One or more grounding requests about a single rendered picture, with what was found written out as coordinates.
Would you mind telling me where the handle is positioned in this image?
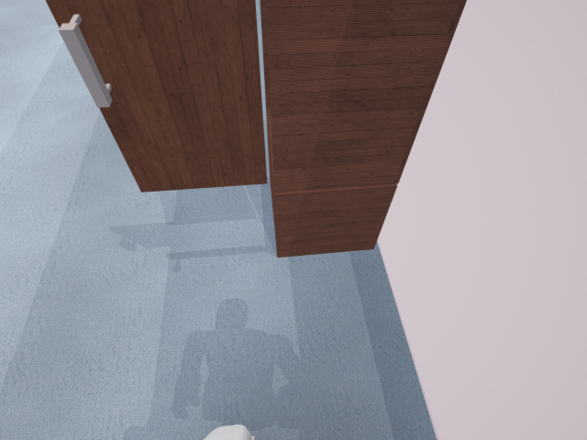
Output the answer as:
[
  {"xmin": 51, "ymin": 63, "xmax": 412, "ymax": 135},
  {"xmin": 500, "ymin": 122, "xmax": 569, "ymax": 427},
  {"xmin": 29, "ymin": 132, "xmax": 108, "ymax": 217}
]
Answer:
[{"xmin": 59, "ymin": 15, "xmax": 112, "ymax": 108}]

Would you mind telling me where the cupboard door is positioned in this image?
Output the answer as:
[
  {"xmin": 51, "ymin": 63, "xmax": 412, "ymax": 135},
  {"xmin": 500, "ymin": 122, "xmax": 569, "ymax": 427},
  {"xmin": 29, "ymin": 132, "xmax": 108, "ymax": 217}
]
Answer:
[{"xmin": 46, "ymin": 0, "xmax": 267, "ymax": 193}]

